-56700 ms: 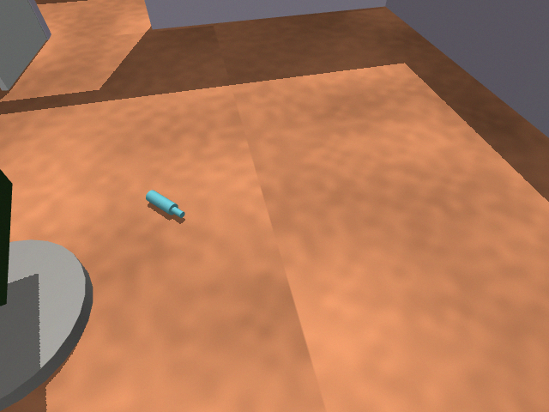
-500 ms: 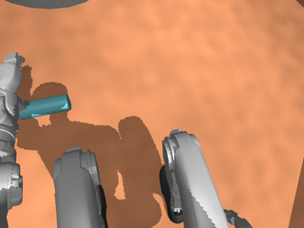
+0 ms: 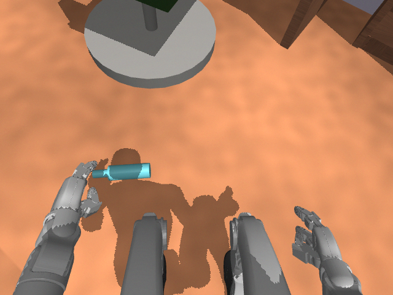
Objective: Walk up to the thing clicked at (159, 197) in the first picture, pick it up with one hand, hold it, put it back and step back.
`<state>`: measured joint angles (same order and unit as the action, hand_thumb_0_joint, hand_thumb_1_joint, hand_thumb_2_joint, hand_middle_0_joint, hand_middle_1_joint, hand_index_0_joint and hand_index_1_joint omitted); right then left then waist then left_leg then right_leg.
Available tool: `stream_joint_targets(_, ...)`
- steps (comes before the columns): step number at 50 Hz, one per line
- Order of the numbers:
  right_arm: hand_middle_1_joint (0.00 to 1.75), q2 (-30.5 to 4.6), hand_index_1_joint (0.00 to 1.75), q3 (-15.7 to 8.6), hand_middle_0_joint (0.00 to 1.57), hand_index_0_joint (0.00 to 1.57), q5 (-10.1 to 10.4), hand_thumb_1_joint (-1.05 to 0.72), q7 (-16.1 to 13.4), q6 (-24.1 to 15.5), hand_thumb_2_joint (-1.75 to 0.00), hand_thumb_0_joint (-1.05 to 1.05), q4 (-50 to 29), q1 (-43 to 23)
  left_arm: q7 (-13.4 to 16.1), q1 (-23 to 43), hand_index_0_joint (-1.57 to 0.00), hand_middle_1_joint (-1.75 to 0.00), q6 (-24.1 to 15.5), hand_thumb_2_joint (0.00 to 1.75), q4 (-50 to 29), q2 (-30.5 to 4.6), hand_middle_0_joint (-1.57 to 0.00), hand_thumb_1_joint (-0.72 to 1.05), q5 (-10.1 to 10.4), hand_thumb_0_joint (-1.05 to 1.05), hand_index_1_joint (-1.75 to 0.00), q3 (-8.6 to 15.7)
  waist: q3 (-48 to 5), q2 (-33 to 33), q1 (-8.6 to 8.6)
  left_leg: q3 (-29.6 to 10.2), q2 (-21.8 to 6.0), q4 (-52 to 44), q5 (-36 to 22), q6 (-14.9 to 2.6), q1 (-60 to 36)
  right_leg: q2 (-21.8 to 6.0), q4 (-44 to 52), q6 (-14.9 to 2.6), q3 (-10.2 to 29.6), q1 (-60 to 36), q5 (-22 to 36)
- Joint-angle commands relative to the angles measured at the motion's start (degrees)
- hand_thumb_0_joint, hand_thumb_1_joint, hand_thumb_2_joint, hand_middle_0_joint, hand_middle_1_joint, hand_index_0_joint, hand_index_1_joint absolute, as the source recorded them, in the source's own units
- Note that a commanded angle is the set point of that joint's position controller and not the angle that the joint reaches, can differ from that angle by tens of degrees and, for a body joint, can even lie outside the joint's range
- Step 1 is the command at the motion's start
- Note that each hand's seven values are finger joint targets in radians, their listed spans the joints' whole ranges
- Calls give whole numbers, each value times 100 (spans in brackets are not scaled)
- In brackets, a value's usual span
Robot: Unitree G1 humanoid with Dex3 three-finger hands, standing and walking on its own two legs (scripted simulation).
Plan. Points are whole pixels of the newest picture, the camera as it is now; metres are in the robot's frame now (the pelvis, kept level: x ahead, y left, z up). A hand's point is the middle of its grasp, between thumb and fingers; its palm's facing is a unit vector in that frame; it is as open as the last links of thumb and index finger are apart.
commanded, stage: home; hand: left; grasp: from above
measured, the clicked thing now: (122, 172) +0.51 +0.29 -0.51
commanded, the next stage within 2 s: none
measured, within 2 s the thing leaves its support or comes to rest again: neither
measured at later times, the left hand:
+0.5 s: hand (64, 224) +0.24 +0.19 +0.11, palm faces +0.10 -0.97 -0.21, open 7.4 cm
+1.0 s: hand (48, 250) +0.21 +0.19 +0.13, palm faces +0.11 -0.97 -0.20, open 7.4 cm
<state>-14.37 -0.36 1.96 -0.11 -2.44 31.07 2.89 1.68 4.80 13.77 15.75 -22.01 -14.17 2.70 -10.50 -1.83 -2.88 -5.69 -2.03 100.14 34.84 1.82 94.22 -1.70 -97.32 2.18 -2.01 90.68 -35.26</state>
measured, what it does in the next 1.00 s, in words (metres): rises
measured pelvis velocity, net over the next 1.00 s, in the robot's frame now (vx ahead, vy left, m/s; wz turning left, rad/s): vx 0.06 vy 0.00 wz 0.06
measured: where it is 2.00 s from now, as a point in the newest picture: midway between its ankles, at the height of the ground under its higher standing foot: outside the picture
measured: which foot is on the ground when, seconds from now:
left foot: down 0.00-1.00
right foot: down 0.00-1.00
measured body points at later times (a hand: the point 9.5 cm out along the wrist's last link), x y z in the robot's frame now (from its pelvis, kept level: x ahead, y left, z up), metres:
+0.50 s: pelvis +0.07 +0.00 +0.16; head +0.11 +0.01 +0.61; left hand +0.23 +0.24 +0.13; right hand +0.22 -0.24 +0.09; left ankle +0.08 +0.13 -0.50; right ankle +0.08 -0.14 -0.50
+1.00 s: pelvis +0.06 +0.00 +0.18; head +0.08 +0.01 +0.63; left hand +0.20 +0.24 +0.15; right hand +0.25 -0.23 +0.12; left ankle +0.08 +0.13 -0.50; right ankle +0.08 -0.14 -0.50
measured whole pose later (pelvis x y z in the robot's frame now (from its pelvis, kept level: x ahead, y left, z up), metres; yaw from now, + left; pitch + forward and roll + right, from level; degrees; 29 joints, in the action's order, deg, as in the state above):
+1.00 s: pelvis +0.06 +0.00 +0.18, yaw +3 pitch +10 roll -3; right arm -12.2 2.2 0.3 -10.2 -14.2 30.5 15.3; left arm 0.6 -28.6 26.5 -7.6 -12.5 2.4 2.1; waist -8.5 -2.4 -1.8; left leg -3.9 -2.6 58.2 26.8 1.6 41.1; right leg -1.9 -54.4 1.9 -3.4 37.2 -26.5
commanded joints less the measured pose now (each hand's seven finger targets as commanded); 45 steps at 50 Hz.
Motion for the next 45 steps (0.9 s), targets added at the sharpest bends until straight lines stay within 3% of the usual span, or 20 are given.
stream_joint_targets(1, 30, -803, 30, -289, 20, 20, 18, -90, -271, -351, -90, 0, -687, 325, 239, 297, -20, -30, 105, 90, -1668, -796, -20, 90, 722, 0, -30, 478, -2522, -362, -173, 184, 115, -2116, 42, -307, -2779, 202, 2173, -302, 25, -2164, 292)
stream_joint_targets(2, 30, -740, 30, -263, 20, 20, 21, -90, -310, -393, -90, 0, -651, 340, 247, 96, -20, -30, 172, 90, -1634, -639, -20, 90, 814, 0, -30, 391, -2270, -385, -245, 203, 113, -2246, 5, -307, -2807, 202, 2320, -297, 33, -2302, 324)
stream_joint_targets(10, 30, -548, 30, -49, 20, 20, 63, -90, -728, -715, -90, 0, -728, 668, 369, -1082, -20, -30, 665, 90, -2194, -118, -20, 90, 1493, 0, -30, 511, -1848, -326, -150, 123, 90, -3378, -640, -251, -4133, 206, 3367, -284, 25, -3576, 910)
stream_joint_targets(11, 30, -514, 30, -37, 20, 20, 60, -90, -785, -758, -90, 0, -733, 743, 362, -1235, -20, -30, 706, 90, -2322, -11, -20, 90, 1552, 0, -30, 467, -1825, -303, -192, 163, 97, -3471, -956, -249, -4303, 218, 3514, -280, 5, -3820, 1174)
stream_joint_targets(12, 30, -509, 30, -11, 20, 20, 61, -90, -834, -800, -90, 0, -757, 768, 367, -1413, -20, -30, 750, 90, -2321, -3, -20, 90, 1623, 0, -30, 541, -1744, -254, -151, 153, 109, -3603, -995, -248, -4392, 214, 3632, -266, -6, -3978, 1217)
stream_joint_targets(16, 30, -477, 30, 15, 20, 20, 18, -90, -991, -959, -90, 0, -785, 970, 310, -2035, -20, -30, 887, 90, -2637, 241, -20, 90, 1782, 0, -30, 459, -1369, -376, -107, 206, 116, -4131, -1446, -216, -4980, 220, 4122, -243, -66, -4515, 1623)
stream_joint_targets(25, 30, -392, 30, -5, 20, 20, -57, -90, -1150, -1191, -90, 0, -997, 1133, 192, -3339, -20, -30, 1093, 90, -3325, 439, -20, 90, 1787, 0, -30, 336, -783, -99, 1, 328, 179, -4804, -2212, -238, -5761, 280, 4946, -205, -209, -5486, 2253)
stream_joint_targets(29, 30, -453, 30, -37, 20, 20, -90, -90, -1141, -1275, -90, 0, -1028, 1072, 82, -3364, -20, -30, 1112, 90, -3488, 442, -20, 90, 1760, 0, -30, 266, -309, -70, 21, 313, 156, -5127, -1842, -234, -5830, 301, 5122, -206, -309, -5413, 1845)
stream_joint_targets(34, 30, -510, 30, -89, 20, 20, -137, -90, -1126, -1387, -90, 0, -992, 1073, -28, -3240, -20, -30, 1066, 90, -3430, 425, -20, 90, 1724, 0, -30, 230, -227, 3, -29, 351, 175, -5121, -1991, -223, -5908, 286, 5141, -185, -324, -5455, 1945)
stream_joint_targets(35, 30, -525, 30, -86, 20, 20, -146, -90, -1119, -1398, -90, 0, -998, 1032, -48, -3171, -20, -30, 1053, 90, -3384, 420, -20, 90, 1718, 0, -30, 237, -132, 5, -59, 355, 174, -5159, -1802, -231, -5906, 281, 5169, -177, -323, -5398, 1792)
stream_joint_targets(38, 30, -511, 30, -87, 20, 20, -172, -90, -1114, -1449, -90, 0, -969, 984, -50, -3155, -20, -30, 1015, 90, -3457, 365, -20, 90, 1692, 0, -30, 331, -297, -73, 16, 393, 205, -5116, -1796, -228, -5968, 239, 5203, -169, -267, -5527, 1808)
stream_joint_targets(45, 30, -522, 30, -79, 20, 20, -197, -90, -1099, -1486, -90, 0, -923, 937, -39, -3085, -20, -30, 960, 90, -3515, 358, -20, 90, 1643, 0, -30, 277, -352, -246, 7, 364, 186, -5210, -1656, -206, -6035, 258, 5169, -179, -284, -5511, 1699)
